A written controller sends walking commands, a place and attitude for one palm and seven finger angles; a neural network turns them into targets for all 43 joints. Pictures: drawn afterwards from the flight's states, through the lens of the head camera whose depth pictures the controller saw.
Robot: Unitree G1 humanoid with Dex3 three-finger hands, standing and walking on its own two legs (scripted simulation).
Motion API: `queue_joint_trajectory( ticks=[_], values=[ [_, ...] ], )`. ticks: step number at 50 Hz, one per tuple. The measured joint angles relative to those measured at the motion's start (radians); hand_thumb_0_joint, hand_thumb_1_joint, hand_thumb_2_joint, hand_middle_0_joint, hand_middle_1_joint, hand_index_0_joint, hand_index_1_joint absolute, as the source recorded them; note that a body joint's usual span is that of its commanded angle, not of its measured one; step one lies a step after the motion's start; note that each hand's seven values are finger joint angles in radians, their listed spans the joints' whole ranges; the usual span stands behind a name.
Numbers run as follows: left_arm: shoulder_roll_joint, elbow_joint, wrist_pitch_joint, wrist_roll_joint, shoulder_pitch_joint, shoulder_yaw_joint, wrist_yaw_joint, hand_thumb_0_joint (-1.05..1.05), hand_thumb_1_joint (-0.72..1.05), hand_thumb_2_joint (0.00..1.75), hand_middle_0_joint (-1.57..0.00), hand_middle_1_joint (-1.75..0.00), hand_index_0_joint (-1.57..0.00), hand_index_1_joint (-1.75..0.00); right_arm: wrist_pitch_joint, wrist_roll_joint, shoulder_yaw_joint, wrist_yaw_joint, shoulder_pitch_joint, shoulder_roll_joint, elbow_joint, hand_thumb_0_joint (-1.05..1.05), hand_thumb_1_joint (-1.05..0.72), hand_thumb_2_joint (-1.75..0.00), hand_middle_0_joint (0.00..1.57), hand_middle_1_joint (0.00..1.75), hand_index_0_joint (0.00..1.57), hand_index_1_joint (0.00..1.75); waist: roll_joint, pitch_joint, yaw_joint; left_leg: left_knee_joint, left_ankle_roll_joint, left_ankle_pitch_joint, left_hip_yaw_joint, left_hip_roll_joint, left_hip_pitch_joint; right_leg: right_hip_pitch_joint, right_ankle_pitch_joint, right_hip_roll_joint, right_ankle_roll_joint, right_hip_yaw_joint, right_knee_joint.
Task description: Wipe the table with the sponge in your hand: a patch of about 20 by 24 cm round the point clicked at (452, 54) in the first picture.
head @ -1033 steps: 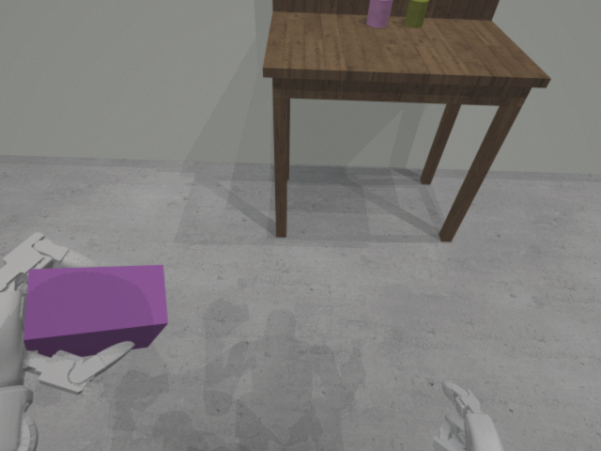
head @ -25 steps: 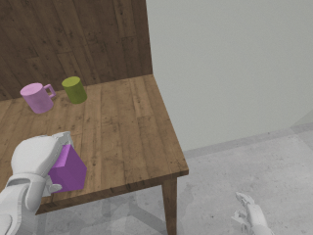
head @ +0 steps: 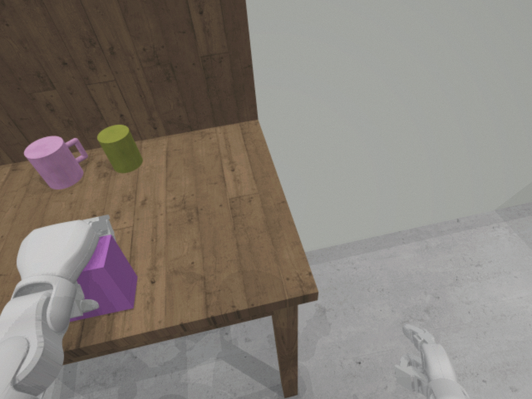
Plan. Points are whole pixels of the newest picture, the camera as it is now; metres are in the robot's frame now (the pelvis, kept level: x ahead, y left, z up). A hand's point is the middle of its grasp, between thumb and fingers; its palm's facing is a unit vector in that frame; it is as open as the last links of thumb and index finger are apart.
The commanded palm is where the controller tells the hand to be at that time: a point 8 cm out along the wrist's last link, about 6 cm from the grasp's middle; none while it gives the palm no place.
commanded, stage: wipe forward along the first lane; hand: left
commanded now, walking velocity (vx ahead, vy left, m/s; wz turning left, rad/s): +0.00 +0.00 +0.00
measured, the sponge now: (91, 286) +0.24 +0.31 +0.05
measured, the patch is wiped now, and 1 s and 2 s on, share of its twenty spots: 0.05 0.20 0.45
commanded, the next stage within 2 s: slide across to the middle lane in 1.26 s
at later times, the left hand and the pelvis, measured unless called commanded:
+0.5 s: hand (85, 248) +0.28 +0.33 +0.09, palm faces -0.05 -0.02 -1.00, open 10.2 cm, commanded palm +0.27 +0.33 +0.13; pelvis +0.00 +0.00 +0.00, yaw +0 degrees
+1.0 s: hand (89, 224) +0.32 +0.35 +0.09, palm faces -0.12 +0.02 -0.99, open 10.2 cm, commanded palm +0.32 +0.36 +0.12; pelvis -0.02 +0.00 -0.01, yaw +1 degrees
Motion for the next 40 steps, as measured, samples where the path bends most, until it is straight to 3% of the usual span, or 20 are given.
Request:
queue_joint_trajectory(
  ticks=[6, 14, 26, 40],
  values=[
    [-0.001, 0.022, -0.009, -0.009, 0.007, 0.015, -0.010, -0.01, -0.50, 1.03, -0.72, -1.32, -0.73, -1.31, 0.011, 0.000, -0.009, 0.008, 0.019, -0.011, 0.001, 0.01, -0.91, -0.90, 0.20, 0.30, 0.20, 0.30, 0.008, -0.014, -0.017, 0.004, 0.002, -0.008, 0.004, 0.001, -0.011, -0.012, -0.005, 0.001, 0.002, 0.005, 0.002],
    [0.012, 0.086, -0.054, -0.017, -0.044, 0.034, -0.003, 0.00, -0.51, 1.03, -0.73, -1.31, -0.73, -1.31, 0.021, 0.008, -0.021, 0.001, 0.042, -0.026, 0.017, 0.01, -0.91, -0.90, 0.20, 0.30, 0.20, 0.30, 0.003, -0.021, -0.014, 0.023, 0.002, -0.016, -0.001, -0.001, -0.034, -0.033, -0.015, 0.000, 0.002, -0.001, 0.021],
    [0.017, 0.246, -0.066, 0.019, -0.189, 0.019, -0.015, 0.00, -0.51, 1.03, -0.73, -1.31, -0.74, -1.31, 0.023, 0.016, -0.022, 0.000, 0.048, -0.024, 0.017, 0.01, -0.91, -0.90, 0.20, 0.30, 0.20, 0.30, 0.000, -0.033, -0.030, 0.046, 0.001, -0.010, -0.010, -0.002, -0.085, -0.078, -0.009, -0.002, 0.002, -0.011, 0.038],
    [0.040, 0.480, -0.139, 0.055, -0.383, 0.011, -0.019, 0.00, -0.52, 1.03, -0.74, -1.30, -0.74, -1.30, 0.026, 0.024, -0.019, -0.002, 0.092, -0.025, 0.023, 0.01, -0.91, -0.90, 0.20, 0.30, 0.20, 0.30, -0.011, -0.047, -0.044, 0.077, 0.000, -0.001, -0.018, -0.002, -0.154, -0.144, -0.001, -0.002, -0.001, -0.021, 0.066]
  ],
)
